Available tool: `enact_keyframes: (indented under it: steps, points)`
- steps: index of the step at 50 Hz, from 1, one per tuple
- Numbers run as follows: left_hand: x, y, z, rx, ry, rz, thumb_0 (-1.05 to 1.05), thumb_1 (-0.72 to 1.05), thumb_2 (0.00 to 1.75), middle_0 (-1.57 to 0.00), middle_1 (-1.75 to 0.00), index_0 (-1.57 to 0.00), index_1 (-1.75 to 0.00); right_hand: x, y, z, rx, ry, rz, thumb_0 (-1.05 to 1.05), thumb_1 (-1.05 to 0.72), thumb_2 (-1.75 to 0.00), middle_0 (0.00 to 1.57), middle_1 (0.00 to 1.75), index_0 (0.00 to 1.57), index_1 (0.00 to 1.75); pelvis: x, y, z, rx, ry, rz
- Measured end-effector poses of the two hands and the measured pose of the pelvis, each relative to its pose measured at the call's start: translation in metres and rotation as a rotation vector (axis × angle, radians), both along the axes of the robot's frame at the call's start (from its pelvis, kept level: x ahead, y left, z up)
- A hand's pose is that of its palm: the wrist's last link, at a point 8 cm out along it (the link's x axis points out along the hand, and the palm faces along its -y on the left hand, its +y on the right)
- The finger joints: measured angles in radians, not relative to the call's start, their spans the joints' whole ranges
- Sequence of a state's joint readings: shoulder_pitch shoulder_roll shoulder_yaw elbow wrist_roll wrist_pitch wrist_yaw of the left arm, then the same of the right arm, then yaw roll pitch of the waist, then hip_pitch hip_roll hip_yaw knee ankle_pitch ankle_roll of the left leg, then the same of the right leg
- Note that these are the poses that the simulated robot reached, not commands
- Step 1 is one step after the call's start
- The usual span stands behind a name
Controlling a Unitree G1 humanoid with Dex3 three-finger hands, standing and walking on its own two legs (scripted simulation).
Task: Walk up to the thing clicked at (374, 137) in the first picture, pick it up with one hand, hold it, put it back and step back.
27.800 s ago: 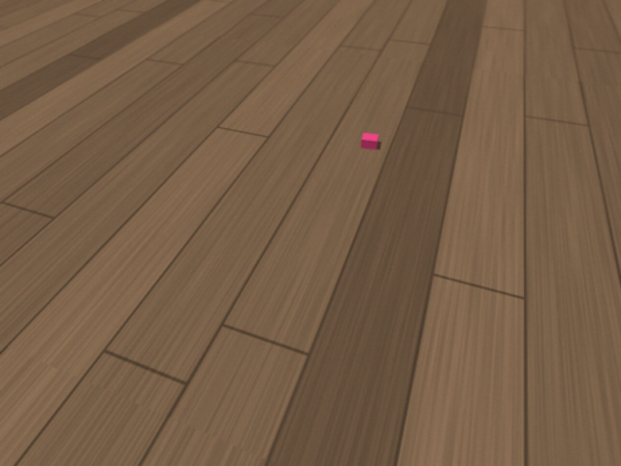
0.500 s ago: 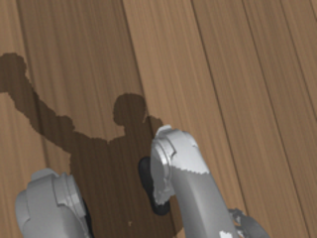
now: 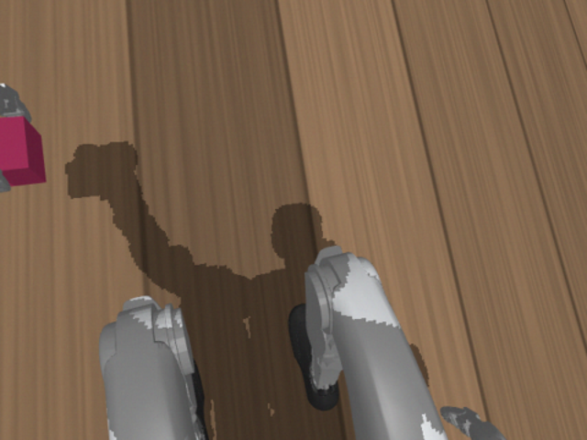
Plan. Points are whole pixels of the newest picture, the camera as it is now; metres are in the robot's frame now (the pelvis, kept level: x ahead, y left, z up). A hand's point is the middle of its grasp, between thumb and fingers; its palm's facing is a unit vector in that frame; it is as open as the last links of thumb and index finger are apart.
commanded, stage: lift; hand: left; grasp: from above
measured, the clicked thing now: out of the picture +0.52 +0.31 -0.15
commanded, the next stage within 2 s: hold in 1.28 s
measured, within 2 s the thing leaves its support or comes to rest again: neither
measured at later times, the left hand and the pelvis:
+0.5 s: hand out of the picture +0.42 +0.28 +0.08, palm faces -0.43 -0.09 -0.90, open 9.5 cm; pelvis +0.01 -0.01 +0.14, yaw +5 degrees
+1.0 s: hand out of the picture +0.37 +0.24 +0.23, palm faces -0.44 -0.11 -0.89, open 9.6 cm; pelvis +0.05 -0.02 +0.30, yaw +6 degrees
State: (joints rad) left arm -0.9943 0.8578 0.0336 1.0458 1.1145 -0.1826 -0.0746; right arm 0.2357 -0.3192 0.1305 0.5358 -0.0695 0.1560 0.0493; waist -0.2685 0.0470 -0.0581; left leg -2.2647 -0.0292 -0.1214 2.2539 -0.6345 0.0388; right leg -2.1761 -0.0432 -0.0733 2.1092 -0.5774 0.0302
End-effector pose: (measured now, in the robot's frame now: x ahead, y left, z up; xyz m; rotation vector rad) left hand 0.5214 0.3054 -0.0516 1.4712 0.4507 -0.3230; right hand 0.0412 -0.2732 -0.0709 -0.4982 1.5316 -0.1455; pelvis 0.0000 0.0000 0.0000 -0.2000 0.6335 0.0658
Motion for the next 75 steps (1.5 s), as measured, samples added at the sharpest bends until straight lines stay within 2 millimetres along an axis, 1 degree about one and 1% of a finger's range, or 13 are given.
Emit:
enact_keyframes:
  steps: [6,10,15,19,25,32,36,40,47,55,65,75]
  points:
    - [-0.025,0.006,0.039,-0.005,-0.007,-0.003,0.01,0.14,0.23,-0.78,-0.33,-0.8,-0.32,0.028,0.0,0.011,0.019,-0.077,0.008,0.0,-0.9,-0.9,0.2,0.3,0.2,0.3,0.0,0.001,0.024,0.024,0.001,0.009]
    - [-0.039,0.005,0.068,-0.001,-0.013,-0.008,0.01,0.14,0.22,-0.78,-0.33,-0.8,-0.31,0.047,0.003,0.022,0.042,-0.134,0.012,0.0,-0.9,-0.9,0.2,0.3,0.2,0.3,0.001,0.001,0.044,0.04,-0.011,0.013]
    - [-0.055,-0.001,0.106,-0.003,-0.03,-0.008,0.01,0.15,0.19,-0.79,-0.32,-0.81,-0.3,0.067,0.008,0.04,0.077,-0.204,0.006,0.0,-0.9,-0.9,0.2,0.3,0.2,0.3,0.003,0.0,0.072,0.06,-0.032,0.017]
    - [-0.068,-0.01,0.138,-0.001,-0.045,-0.007,0.01,0.16,0.16,-0.79,-0.31,-0.81,-0.29,0.078,0.012,0.06,0.107,-0.253,-0.009,0.0,-0.9,-0.9,0.2,0.3,0.2,0.3,0.005,-0.001,0.097,0.077,-0.057,0.017]
    - [-0.096,-0.025,0.189,-0.006,-0.046,0.009,0.01,0.17,0.14,-0.79,-0.31,-0.81,-0.28,0.089,0.016,0.098,0.149,-0.318,-0.04,0.0,-0.9,-0.9,0.2,0.3,0.2,0.3,0.009,-0.006,0.142,0.105,-0.109,0.016]
    - [-0.129,-0.039,0.248,-0.01,-0.033,0.026,0.01,0.16,0.13,-0.8,-0.31,-0.82,-0.28,0.099,0.015,0.152,0.172,-0.392,-0.058,0.0,-0.9,-0.9,0.2,0.3,0.2,0.3,0.017,-0.012,0.199,0.141,-0.189,0.019]
    - [-0.14,-0.043,0.277,-0.014,-0.034,0.042,0.01,0.16,0.14,-0.8,-0.31,-0.82,-0.28,0.103,0.011,0.184,0.168,-0.433,-0.057,0.0,-0.9,-0.9,0.2,0.3,0.2,0.3,0.022,-0.016,0.228,0.156,-0.237,0.023]
    - [-0.146,-0.047,0.301,-0.016,-0.033,0.053,0.01,0.16,0.15,-0.79,-0.31,-0.82,-0.29,0.108,0.005,0.213,0.158,-0.466,-0.059,0.0,-0.9,-0.9,0.2,0.3,0.2,0.3,0.028,-0.019,0.253,0.165,-0.276,0.026]
    - [-0.15,-0.055,0.332,-0.008,-0.029,0.048,0.01,0.16,0.17,-0.78,-0.33,-0.8,-0.31,0.115,-0.004,0.252,0.142,-0.499,-0.074,0.0,-0.9,-0.9,0.2,0.3,0.2,0.3,0.043,-0.02,0.29,0.176,-0.327,0.027]
    - [-0.144,-0.059,0.362,0.01,-0.047,0.052,0.01,0.16,0.22,-0.76,-0.35,-0.78,-0.33,0.121,-0.003,0.282,0.147,-0.499,-0.089,0.0,-0.9,-0.9,0.2,0.3,0.2,0.3,0.057,-0.017,0.32,0.185,-0.379,0.025]
    - [-0.134,-0.056,0.389,0.009,-0.031,0.082,0.01,0.16,0.26,-0.73,-0.38,-0.75,-0.36,0.131,0.009,0.304,0.171,-0.491,-0.109,0.01,-0.9,-0.9,0.2,0.3,0.2,0.3,0.074,-0.01,0.347,0.191,-0.425,0.018]
    - [-0.128,-0.053,0.409,0.01,-0.013,0.063,0.01,0.17,0.26,-0.71,-0.4,-0.74,-0.36,0.158,0.021,0.316,0.201,-0.511,-0.095,0.01,-0.9,-0.9,0.2,0.3,0.2,0.3,0.09,-0.005,0.361,0.197,-0.452,0.014]
